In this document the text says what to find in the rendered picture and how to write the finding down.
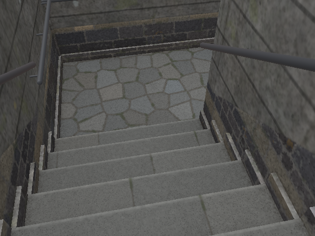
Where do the stairs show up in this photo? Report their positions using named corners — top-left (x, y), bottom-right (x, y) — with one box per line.
top-left (11, 118), bottom-right (310, 236)

